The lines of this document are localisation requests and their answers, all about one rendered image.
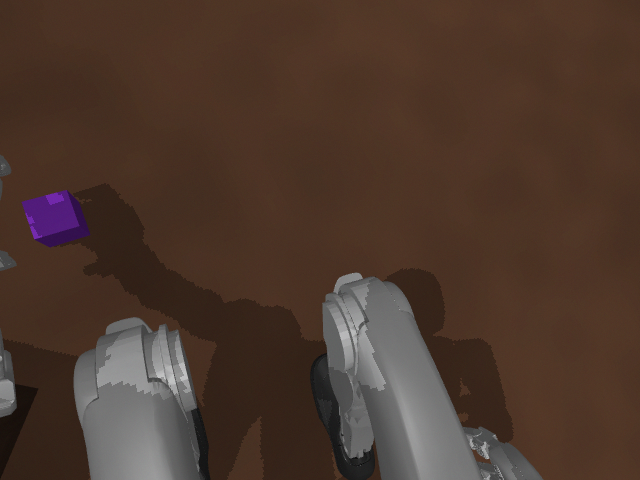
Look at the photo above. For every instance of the left robot arm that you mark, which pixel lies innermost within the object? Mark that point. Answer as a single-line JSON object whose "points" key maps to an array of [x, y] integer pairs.
{"points": [[7, 384]]}

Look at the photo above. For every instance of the right robot hand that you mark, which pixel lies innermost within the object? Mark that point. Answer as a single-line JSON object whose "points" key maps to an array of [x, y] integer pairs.
{"points": [[507, 462]]}

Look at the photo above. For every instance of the right robot foot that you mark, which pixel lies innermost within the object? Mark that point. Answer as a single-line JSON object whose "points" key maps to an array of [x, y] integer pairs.
{"points": [[328, 412]]}

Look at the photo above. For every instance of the left robot hand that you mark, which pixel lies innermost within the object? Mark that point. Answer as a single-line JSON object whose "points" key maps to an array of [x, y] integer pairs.
{"points": [[6, 261]]}

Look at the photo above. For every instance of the left robot foot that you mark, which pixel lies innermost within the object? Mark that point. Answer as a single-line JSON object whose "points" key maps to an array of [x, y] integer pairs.
{"points": [[202, 443]]}

